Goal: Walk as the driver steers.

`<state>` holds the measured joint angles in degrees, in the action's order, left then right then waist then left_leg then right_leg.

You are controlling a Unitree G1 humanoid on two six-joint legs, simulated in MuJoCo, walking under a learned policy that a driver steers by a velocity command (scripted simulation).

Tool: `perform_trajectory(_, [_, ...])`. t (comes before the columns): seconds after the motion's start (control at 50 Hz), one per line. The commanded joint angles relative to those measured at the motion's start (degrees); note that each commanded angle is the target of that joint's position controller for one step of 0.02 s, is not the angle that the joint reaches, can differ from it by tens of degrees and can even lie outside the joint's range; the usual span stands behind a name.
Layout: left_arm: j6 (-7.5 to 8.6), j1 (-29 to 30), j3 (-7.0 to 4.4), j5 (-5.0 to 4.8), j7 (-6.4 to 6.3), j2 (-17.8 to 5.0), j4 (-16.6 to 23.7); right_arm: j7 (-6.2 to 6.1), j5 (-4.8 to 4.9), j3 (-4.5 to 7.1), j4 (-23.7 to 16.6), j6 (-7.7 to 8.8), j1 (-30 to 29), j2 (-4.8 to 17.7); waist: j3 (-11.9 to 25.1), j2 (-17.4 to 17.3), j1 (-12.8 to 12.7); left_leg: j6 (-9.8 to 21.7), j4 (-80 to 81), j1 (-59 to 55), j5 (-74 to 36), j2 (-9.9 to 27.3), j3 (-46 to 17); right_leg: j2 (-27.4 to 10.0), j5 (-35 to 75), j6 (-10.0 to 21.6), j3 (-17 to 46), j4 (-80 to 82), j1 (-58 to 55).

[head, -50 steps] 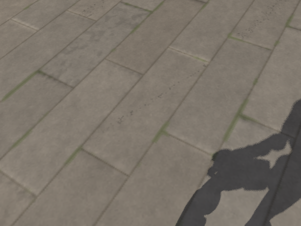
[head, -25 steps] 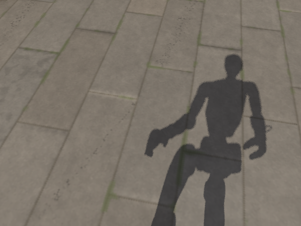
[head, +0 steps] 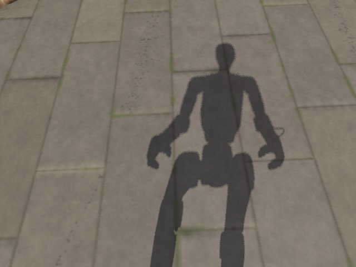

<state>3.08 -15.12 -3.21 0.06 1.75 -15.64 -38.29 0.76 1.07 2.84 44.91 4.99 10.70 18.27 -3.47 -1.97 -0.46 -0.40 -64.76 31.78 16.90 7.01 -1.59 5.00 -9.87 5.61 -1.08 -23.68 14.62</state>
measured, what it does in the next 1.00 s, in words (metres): walks ahead, turning left: left foot, then right foot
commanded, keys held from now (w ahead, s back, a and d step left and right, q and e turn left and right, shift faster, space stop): w+q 0.78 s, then w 0.06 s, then e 0.16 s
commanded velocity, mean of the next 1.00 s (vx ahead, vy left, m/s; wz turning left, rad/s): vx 0.48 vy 0.00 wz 0.37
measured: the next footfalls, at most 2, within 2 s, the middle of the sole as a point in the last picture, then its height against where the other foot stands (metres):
left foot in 0.36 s outside the picture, level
right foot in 0.82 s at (185, 205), level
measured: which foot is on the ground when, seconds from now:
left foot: up 0.00-0.34, down 0.36-0.82, up 0.84-1.00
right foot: down 0.00-0.38, up 0.40-0.80, down 0.82-1.00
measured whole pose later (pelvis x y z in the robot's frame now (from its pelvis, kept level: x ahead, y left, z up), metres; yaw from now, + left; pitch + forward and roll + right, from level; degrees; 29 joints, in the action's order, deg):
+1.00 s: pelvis +0.58 +0.10 +0.00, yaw +26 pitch +2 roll +0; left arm 5.2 -14.4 -2.5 0.5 1.3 -15.0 -43.0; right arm -0.7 -0.5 2.8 39.0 2.1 13.0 17.4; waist -1.6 -2.3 -1.5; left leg -1.6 -61.2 27.6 24.9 -0.4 -3.2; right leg 2.4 -9.3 1.7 2.2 -24.9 17.5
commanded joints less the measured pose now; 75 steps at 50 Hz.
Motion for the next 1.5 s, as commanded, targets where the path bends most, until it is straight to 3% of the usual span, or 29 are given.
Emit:
perform_trajectory(0.02, [2.33, 1.0, -2.06, 0.42, -0.60, -7.9, 2.4, -0.24, -0.21, 1.15, -1.3, -1.19, 3.4, 4.2, 4.6, 4.6, 1.3, -1.4, 3.2, 4.8, -7.2, 2.5, -1.5, -16.3, 17.0, 9.4, 11.2, 13.9, -5.1])
perform_trajectory(0.14, [2.76, -0.8, -1.88, 0.83, -1.60, -8.3, -0.9, 0.70, 0.29, 0.49, -3.3, -0.62, -5.0, 2.1, 0.3, 4.6, -2.4, -1.0, 22.8, 5.7, -26.1, -1.0, -1.0, -14.4, 13.9, 4.7, 0.6, 17.0, -7.3])
perform_trajectory(0.24, [1.56, -4.3, -2.31, 0.07, -1.99, -9.0, -4.4, 2.62, 0.19, -0.15, -6.6, -0.22, -10.8, 1.0, -2.0, 3.6, -4.8, 1.6, 30.8, 10.4, -22.9, -2.8, 0.7, -18.2, 20.2, 4.0, -2.2, 14.1, -18.9])
perform_trajectory(0.34, [-0.97, -2.1, -3.07, -0.17, -3.79, -12.1, -4.2, 3.35, -0.22, 2.16, -7.1, -0.82, -0.8, 5.7, 7.3, 7.7, 2.5, 7.0, 31.1, -5.4, -8.6, -10.4, 7.7, -18.3, 59.1, 0.5, -5.9, -7.8, -23.2])
perform_trajectory(0.36, [-1.07, -1.2, -2.78, -0.31, -4.23, -11.8, -3.8, 2.60, -0.09, 3.74, -5.5, -0.98, 8.0, 8.8, 11.8, 5.9, 7.6, 9.5, 34.4, -19.9, -12.8, -10.6, 5.1, -16.3, 54.2, -1.6, -7.4, -20.8, -15.5])
perform_trajectory(0.38, [0.09, -5.8, -1.20, 0.92, -3.95, -7.3, -1.5, 1.48, -0.39, 5.56, -5.0, -1.44, 15.1, 15.1, 20.0, -5.2, 7.3, 18.0, 33.5, -43.4, -13.6, 3.3, -17.6, -9.9, 25.5, -5.1, -7.6, -42.9, 6.3])
perform_trajectory(0.4, [2.14, -7.1, 0.42, 1.39, -2.60, -3.9, -1.0, 1.52, 0.39, 4.89, -5.6, -1.12, 14.1, 13.8, 27.1, -10.7, 5.1, 26.4, 42.7, -55.9, -7.5, 12.5, -45.5, 1.1, -22.8, -7.2, 2.8, -57.2, 23.1])
perform_trajectory(0.42, [3.95, -1.5, -0.70, -0.99, -1.33, -8.7, 0.0, 1.29, 0.13, 3.84, -5.7, -1.18, 13.9, 10.0, 23.7, -5.6, 8.0, 23.1, 45.4, -54.9, -1.6, 10.8, -40.6, -3.2, -20.7, -5.7, 9.5, -59.4, 29.5])
perform_trajectory(0.44, [4.92, 2.7, -0.47, -2.18, -0.91, -8.9, 1.7, 1.01, 0.04, 3.38, -6.1, -1.15, 11.2, 8.1, 15.9, -2.1, 7.3, 20.4, 46.4, -47.0, -1.7, 8.7, -32.7, -6.0, -16.0, -4.7, 8.4, -55.4, 31.2])
perform_trajectory(0.46, [5.29, 4.4, -0.40, -1.19, -1.15, -8.3, 2.1, 0.93, 0.03, 3.01, -6.8, -1.19, 7.5, 7.2, 9.6, 2.7, 4.6, 18.8, 47.6, -37.2, -6.8, 6.4, -27.2, -8.1, -13.0, -4.7, 7.2, -49.0, 29.7])
perform_trajectory(0.5, [4.28, 3.2, -1.10, 0.53, -1.55, -8.7, 1.9, 0.56, -0.88, 2.21, -8.6, -1.26, 3.3, 5.2, 5.7, 1.1, 0.8, 18.2, 50.2, -25.5, -16.6, 3.3, -21.6, -10.1, -10.0, -6.0, 6.7, -42.7, 22.7])
perform_trajectory(0.64, [2.79, 10.6, 0.69, 0.84, -1.90, -4.0, 3.6, -1.35, 0.20, 3.35, -7.7, -1.90, 5.0, 8.4, 4.0, -2.1, 2.8, 14.1, 50.4, -13.0, -18.7, -3.5, -11.1, -7.0, 10.2, -10.7, 3.1, -15.6, 14.0])
perform_trajectory(0.72, [3.61, 15.0, -0.06, -0.45, -1.07, -6.1, 4.7, -1.67, 0.64, 3.40, -6.4, -2.85, 8.9, 8.2, 4.8, -3.5, 4.5, 12.2, 46.3, -18.2, -11.2, -1.5, -17.2, -4.9, 12.9, -10.0, 5.2, -6.6, 11.3])
perform_trajectory(0.8, [4.62, 6.5, -2.08, -0.41, -0.99, -9.2, 2.6, -1.67, -0.01, 2.86, -7.0, -3.09, 7.5, 5.9, 7.1, -5.3, -1.0, 8.8, 36.5, -21.0, -11.8, -1.6, -20.6, -5.6, 7.3, -5.3, 4.8, -1.9, 0.1])
perform_trajectory(0.82, [4.96, -0.4, -2.80, 0.77, -1.34, -11.4, 1.9, -1.41, -0.57, 1.58, -7.4, -2.78, 8.1, 2.5, 13.3, -1.8, -3.9, 6.8, 24.5, -17.6, -9.6, -4.4, -16.9, -12.4, 4.8, -1.9, 10.6, -2.7, -11.4])
perform_trajectory(0.84, [4.37, -6.9, -4.19, 1.90, -1.38, -16.7, 0.0, -1.36, 0.31, 0.30, -8.6, -2.15, 15.7, -1.4, 21.2, 13.8, -2.3, 2.5, 4.8, 0.2, 5.9, -12.7, -8.5, -24.6, -6.7, 7.4, 34.1, 0.7, -30.8])
perform_trajectory(0.86, [3.96, -9.0, -3.93, 0.52, -0.72, -14.3, -1.5, -1.50, 0.81, 0.49, -7.8, -1.84, 16.8, 1.8, 20.0, 19.4, -2.8, 1.0, -5.4, 9.7, 17.1, -11.8, -8.4, -28.5, -14.5, 10.7, 49.0, 6.2, -31.7])
perform_trajectory(0.88, [3.83, -5.5, -2.68, 0.12, -0.69, -10.3, -0.7, -1.57, 0.67, 1.54, -7.7, -1.87, 12.2, 5.8, 12.3, 12.6, -3.6, 0.6, -9.5, 12.0, 13.6, -10.0, -9.9, -26.0, -9.3, 9.1, 42.3, 6.4, -25.7])
perform_trajectory(0.92, [3.10, 0.7, -1.28, 0.67, -0.46, -7.1, -0.1, -1.81, -1.46, 1.71, -9.5, -1.92, 4.4, 6.1, 6.1, 5.8, -1.9, -0.4, -6.9, 9.0, 9.2, -6.8, -5.6, -21.1, 19.1, 7.6, 26.4, 4.2, -13.7])
perform_trajectory(0.98, [2.72, 2.8, -0.23, 0.26, -0.45, -5.1, -1.5, -1.47, -1.99, 0.81, -9.8, -2.03, 4.2, 2.0, 7.0, 8.3, 1.1, -1.9, 6.9, 0.9, 7.8, -4.7, -2.8, -15.9, 40.9, 6.8, 17.0, 3.7, -7.4])
perform_trajectory(1.02, [1.83, 3.0, -1.26, 0.06, -1.12, -8.4, -2.4, -1.62, -1.81, -0.07, -9.6, -2.17, 3.5, 0.0, 9.2, 9.2, 1.5, -3.0, 16.5, -4.7, 5.0, -6.2, -0.9, -15.0, 45.0, 7.4, 14.6, 3.7, -5.2])
perform_trajectory(1.08, [0.02, 2.0, -2.64, -0.94, -2.05, -12.0, -3.0, -1.93, -1.10, 0.32, -9.4, -2.98, 0.9, 1.7, 10.9, 9.5, 0.5, -3.4, 24.1, -10.3, -4.1, -8.7, -0.5, -14.7, 38.3, 6.8, 14.8, 3.9, -3.7])
perform_trajectory(1.2, [-2.35, 3.4, -2.45, -1.95, -3.41, -9.5, -2.5, -1.86, -1.44, 1.57, -10.6, -2.94, -1.6, 3.4, 8.1, 8.6, 2.4, 0.0, 42.0, -20.2, -15.5, -8.0, -2.7, -10.9, 12.6, 1.6, 20.7, -1.6, 0.7])
perform_trajectory(1.22, [-2.37, 2.6, -1.73, -1.16, -3.43, -6.9, -1.9, -2.26, -2.26, 2.28, -10.8, -2.74, 0.2, 6.1, 10.2, 4.8, 2.3, 2.8, 42.5, -27.0, -22.4, -0.6, -7.2, -8.4, 3.2, -1.0, 19.1, -7.3, 4.9])
perform_trajectory(1.24, [-2.19, -1.8, -0.82, 0.24, -3.21, -3.4, -1.8, -2.87, -3.03, 2.89, -11.5, -3.39, 1.2, 9.2, 12.5, -8.0, 0.2, 8.8, 40.9, -34.6, -40.3, 11.6, -17.3, -1.3, -21.5, -4.6, 11.7, -20.4, 13.6])
perform_trajectory(1.26, [-2.23, -4.2, -1.35, -0.58, -3.38, -6.0, -1.2, -2.47, -3.35, 3.15, -10.3, -4.06, 3.2, 8.8, 14.4, -14.8, 0.6, 16.6, 43.8, -33.5, -38.4, 18.9, -27.1, -0.4, -31.2, -7.0, 6.7, -31.3, 19.1])
perform_trajectory(1.28, [-2.73, -4.4, -2.56, -0.80, -3.54, -9.7, -2.2, -2.32, -2.54, 2.48, -10.9, -4.02, 1.5, 6.2, 12.1, -9.3, 0.6, 17.1, 44.9, -31.6, -32.1, 16.4, -25.0, -3.2, -27.9, -8.5, 7.5, -39.4, 20.8])
perform_trajectory(1.32, [-4.82, -3.4, -3.54, -1.27, -4.18, -10.5, -3.4, -2.13, -2.07, 1.59, -11.4, -3.90, -3.9, 3.1, 8.6, -5.1, -0.7, 13.0, 45.2, -26.8, -25.8, 10.4, -14.9, -5.1, -21.2, -10.4, 7.2, -43.8, 21.5])
perform_trajectory(1.5, [-5.83, 3.9, -1.83, -0.95, -2.00, -6.0, 2.7, -2.82, -1.62, 3.49, -8.4, -5.14, -4.7, 7.3, 9.5, -7.5, 1.3, 13.8, 46.4, -23.5, -27.7, 10.0, -2.0, -7.5, -10.7, -10.3, 0.6, -23.7, 10.0])
Over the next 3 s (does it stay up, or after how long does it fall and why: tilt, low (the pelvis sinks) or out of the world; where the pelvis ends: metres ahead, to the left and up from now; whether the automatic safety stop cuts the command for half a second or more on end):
stays up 0.87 -0.05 -0.01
